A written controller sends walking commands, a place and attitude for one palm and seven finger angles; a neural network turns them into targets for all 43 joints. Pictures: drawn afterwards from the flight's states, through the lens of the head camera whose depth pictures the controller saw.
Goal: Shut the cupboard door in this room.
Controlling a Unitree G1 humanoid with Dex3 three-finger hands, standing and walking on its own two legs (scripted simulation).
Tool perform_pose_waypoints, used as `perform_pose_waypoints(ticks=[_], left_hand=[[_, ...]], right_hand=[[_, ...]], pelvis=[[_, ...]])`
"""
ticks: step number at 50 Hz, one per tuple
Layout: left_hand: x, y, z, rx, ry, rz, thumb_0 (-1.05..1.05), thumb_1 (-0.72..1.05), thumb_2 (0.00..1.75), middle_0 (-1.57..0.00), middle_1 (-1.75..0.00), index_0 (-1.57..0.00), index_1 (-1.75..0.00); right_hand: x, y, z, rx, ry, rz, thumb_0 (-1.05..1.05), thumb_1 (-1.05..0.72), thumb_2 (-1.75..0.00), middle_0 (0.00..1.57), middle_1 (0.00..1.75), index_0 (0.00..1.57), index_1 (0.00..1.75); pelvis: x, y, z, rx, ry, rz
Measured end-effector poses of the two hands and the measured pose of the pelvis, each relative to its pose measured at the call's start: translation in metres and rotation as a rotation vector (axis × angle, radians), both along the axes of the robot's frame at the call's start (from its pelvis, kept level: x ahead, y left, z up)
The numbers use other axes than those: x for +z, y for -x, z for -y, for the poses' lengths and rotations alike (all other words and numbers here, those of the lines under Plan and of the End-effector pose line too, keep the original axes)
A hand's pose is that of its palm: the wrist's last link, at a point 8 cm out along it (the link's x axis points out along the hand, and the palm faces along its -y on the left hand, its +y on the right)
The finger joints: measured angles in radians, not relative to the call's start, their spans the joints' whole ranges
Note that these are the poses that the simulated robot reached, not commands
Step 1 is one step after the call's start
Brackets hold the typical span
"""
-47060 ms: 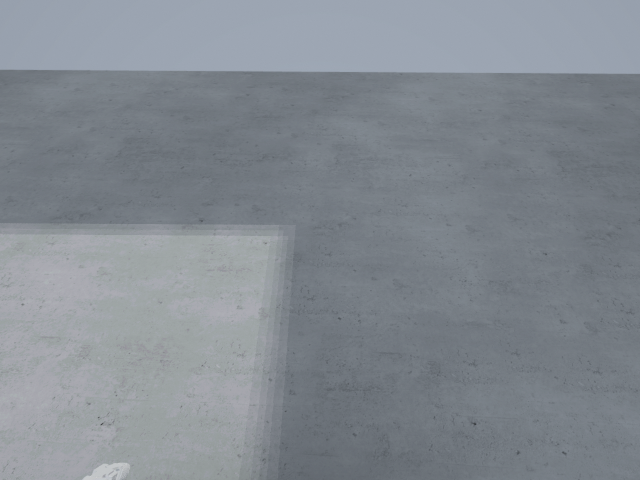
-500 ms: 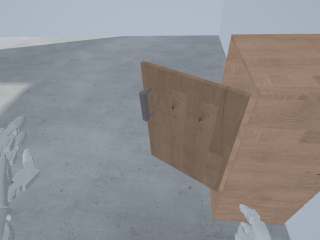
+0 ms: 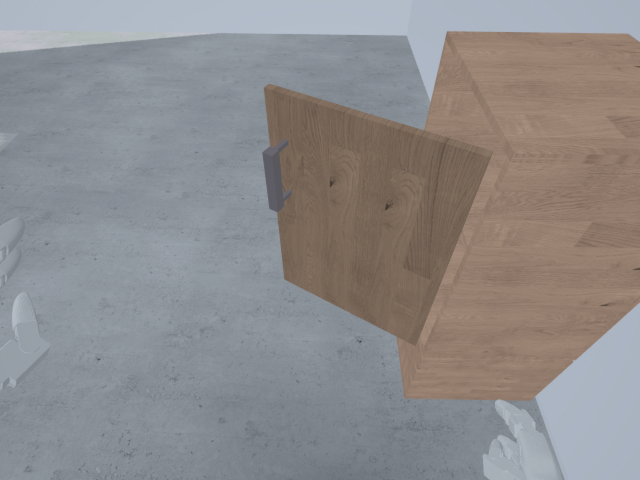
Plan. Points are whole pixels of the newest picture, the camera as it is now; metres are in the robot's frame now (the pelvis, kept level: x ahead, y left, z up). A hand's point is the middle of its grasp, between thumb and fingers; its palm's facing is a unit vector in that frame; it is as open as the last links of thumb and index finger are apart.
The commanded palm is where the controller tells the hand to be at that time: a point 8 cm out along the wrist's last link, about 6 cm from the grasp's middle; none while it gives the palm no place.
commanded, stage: step back with the hand held close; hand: left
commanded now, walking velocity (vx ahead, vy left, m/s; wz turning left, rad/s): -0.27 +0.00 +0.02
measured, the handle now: (279, 175) +0.69 +0.13 -0.03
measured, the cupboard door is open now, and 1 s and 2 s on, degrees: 60 60 60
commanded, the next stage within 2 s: stop stepping back and stand still in 1.14 s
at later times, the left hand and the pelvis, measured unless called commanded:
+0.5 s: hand (1, 404) +0.15 +0.26 +0.17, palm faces +0.44 -0.76 -0.48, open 7.4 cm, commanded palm +0.08 +0.30 +0.18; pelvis -0.05 +0.00 -0.02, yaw +1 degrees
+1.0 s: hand out of the picture +0.07 +0.27 +0.17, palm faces +0.49 -0.75 -0.45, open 7.4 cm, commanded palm -0.01 +0.31 +0.18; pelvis -0.11 +0.00 -0.01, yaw +6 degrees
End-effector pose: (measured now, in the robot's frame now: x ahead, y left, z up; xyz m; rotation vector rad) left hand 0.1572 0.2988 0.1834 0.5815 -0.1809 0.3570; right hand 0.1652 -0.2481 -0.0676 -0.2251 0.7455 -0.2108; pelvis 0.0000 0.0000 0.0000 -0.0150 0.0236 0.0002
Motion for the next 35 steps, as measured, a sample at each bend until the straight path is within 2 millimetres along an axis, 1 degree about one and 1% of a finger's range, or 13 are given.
perform_pose_waypoints(ticks=[5, 11, 17, 21, 24, 27, 31, 35], left_hand=[[-0.003, 0.020, -0.006, 0.014, -0.007, 0.035, 0.02, 0.89, 0.90, -0.22, -0.30, -0.22, -0.31], [-0.006, 0.038, -0.008, 0.036, -0.012, 0.085, 0.02, 0.89, 0.90, -0.22, -0.30, -0.22, -0.31], [-0.006, 0.047, -0.002, 0.022, -0.011, 0.139, 0.02, 0.89, 0.90, -0.22, -0.30, -0.22, -0.31], [-0.001, 0.050, 0.002, -0.015, -0.020, 0.172, 0.02, 0.89, 0.90, -0.22, -0.30, -0.22, -0.31], [0.002, 0.053, 0.001, -0.037, -0.050, 0.180, 0.02, 0.89, 0.90, -0.22, -0.30, -0.22, -0.31], [0.002, 0.057, -0.003, -0.033, -0.085, 0.172, 0.02, 0.89, 0.90, -0.22, -0.30, -0.22, -0.31], [0.000, 0.068, -0.008, -0.004, -0.098, 0.160, 0.02, 0.89, 0.90, -0.22, -0.30, -0.22, -0.31], [-0.005, 0.082, -0.001, 0.004, -0.073, 0.155, 0.02, 0.89, 0.90, -0.22, -0.30, -0.22, -0.31]], right_hand=[[0.001, 0.015, -0.006, 0.023, 0.011, 0.016, 0.01, -0.90, -0.90, 0.20, 0.30, 0.20, 0.30], [-0.007, 0.035, -0.009, 0.049, 0.019, 0.011, 0.01, -0.90, -0.90, 0.21, 0.30, 0.20, 0.30], [-0.014, 0.056, -0.006, 0.053, 0.023, -0.013, 0.01, -0.90, -0.90, 0.21, 0.30, 0.20, 0.30], [-0.014, 0.070, -0.002, 0.041, 0.035, -0.032, 0.01, -0.90, -0.90, 0.21, 0.30, 0.20, 0.30], [-0.013, 0.079, 0.000, 0.025, 0.044, -0.033, 0.01, -0.90, -0.90, 0.21, 0.30, 0.20, 0.30], [-0.013, 0.084, 0.002, 0.019, 0.051, -0.029, 0.01, -0.90, -0.90, 0.21, 0.30, 0.20, 0.30], [-0.016, 0.085, 0.003, 0.034, 0.051, -0.025, 0.01, -0.90, -0.90, 0.21, 0.30, 0.20, 0.30], [-0.016, 0.082, 0.004, 0.061, 0.050, -0.005, 0.01, -0.90, -0.90, 0.21, 0.30, 0.20, 0.30]], pelvis=[[-0.004, 0.015, -0.002, 0.006, 0.005, 0.005], [-0.010, 0.031, -0.001, 0.008, 0.009, 0.017], [-0.015, 0.043, 0.002, 0.012, 0.017, 0.021], [-0.015, 0.049, 0.001, 0.015, 0.022, 0.014], [-0.015, 0.053, 0.001, 0.014, 0.026, 0.013], [-0.016, 0.057, 0.001, 0.033, 0.031, 0.013], [-0.019, 0.064, 0.005, 0.040, 0.031, 0.010], [-0.021, 0.074, 0.010, 0.036, 0.027, 0.017]])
